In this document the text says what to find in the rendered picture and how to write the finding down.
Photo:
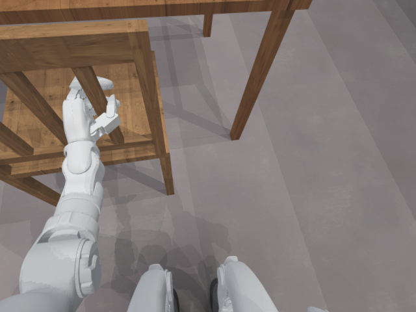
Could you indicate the robot left upper arm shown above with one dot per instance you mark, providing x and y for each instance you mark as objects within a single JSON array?
[{"x": 56, "y": 277}]

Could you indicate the table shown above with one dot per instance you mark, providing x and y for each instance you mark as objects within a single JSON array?
[{"x": 46, "y": 11}]

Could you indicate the chair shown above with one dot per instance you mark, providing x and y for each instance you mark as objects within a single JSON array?
[{"x": 38, "y": 64}]

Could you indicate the robot left hand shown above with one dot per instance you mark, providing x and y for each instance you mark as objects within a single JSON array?
[{"x": 78, "y": 114}]

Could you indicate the robot left forearm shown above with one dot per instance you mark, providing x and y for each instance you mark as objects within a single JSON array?
[{"x": 80, "y": 203}]

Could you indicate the robot thigh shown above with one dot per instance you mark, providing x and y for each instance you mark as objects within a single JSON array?
[
  {"x": 154, "y": 290},
  {"x": 240, "y": 284}
]

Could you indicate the right robot thigh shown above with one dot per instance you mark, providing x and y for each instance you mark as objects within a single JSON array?
[{"x": 240, "y": 284}]

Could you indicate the left robot thigh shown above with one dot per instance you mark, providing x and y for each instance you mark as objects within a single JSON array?
[{"x": 154, "y": 290}]

